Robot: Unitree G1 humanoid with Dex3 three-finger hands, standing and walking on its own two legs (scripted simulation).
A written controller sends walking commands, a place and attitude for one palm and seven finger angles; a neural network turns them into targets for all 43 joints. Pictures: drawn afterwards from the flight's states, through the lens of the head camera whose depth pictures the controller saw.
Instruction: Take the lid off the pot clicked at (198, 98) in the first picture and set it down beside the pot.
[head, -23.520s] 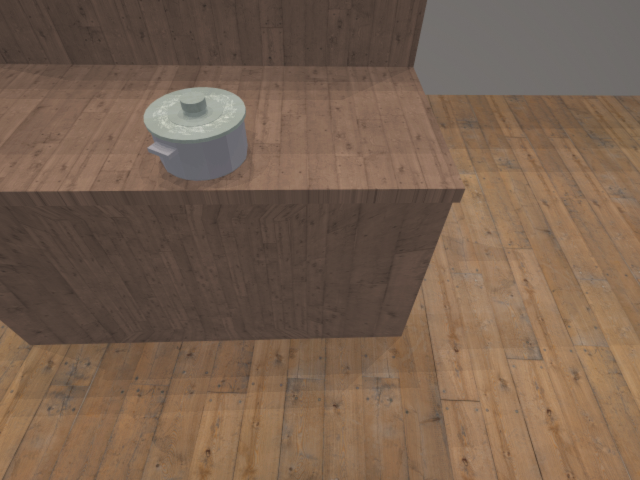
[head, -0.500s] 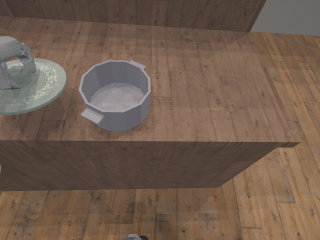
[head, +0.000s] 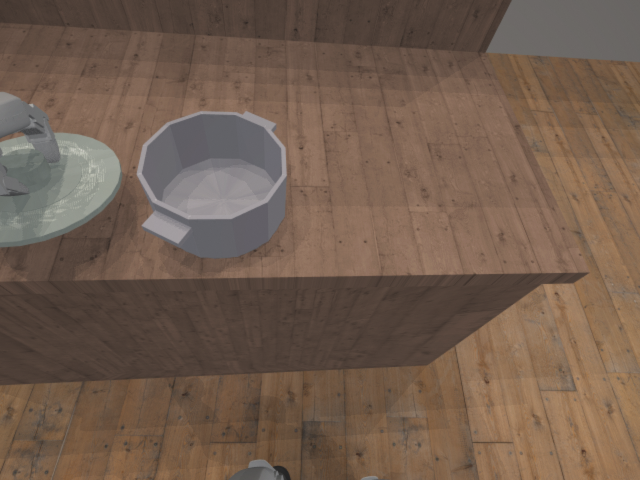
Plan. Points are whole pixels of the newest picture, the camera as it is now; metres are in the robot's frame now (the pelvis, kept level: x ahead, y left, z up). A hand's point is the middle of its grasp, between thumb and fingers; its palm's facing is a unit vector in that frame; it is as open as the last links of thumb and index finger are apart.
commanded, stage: lower the lid onto the table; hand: left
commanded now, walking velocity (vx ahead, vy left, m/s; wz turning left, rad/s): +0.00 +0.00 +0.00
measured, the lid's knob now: (24, 167) +0.48 +0.35 +0.07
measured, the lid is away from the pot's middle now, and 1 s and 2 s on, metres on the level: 0.22 0.25 0.26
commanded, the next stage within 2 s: open the fingers wide in 0.80 s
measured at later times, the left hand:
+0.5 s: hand (10, 188) +0.45 +0.36 +0.06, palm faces -0.49 -0.13 -0.86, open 8.2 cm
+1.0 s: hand (6, 209) +0.44 +0.37 +0.03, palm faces -0.45 -0.13 -0.88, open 8.3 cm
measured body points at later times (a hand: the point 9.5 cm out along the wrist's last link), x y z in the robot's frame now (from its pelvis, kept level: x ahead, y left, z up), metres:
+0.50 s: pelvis +0.00 +0.00 -0.01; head +0.10 +0.04 +0.43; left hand +0.47 +0.36 +0.11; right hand -0.02 -0.29 -0.11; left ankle +0.02 +0.03 -0.72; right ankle -0.02 -0.16 -0.72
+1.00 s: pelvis -0.02 +0.02 -0.02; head +0.10 +0.06 +0.41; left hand +0.46 +0.38 +0.08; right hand -0.03 -0.27 -0.12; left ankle +0.02 +0.03 -0.72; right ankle -0.02 -0.16 -0.72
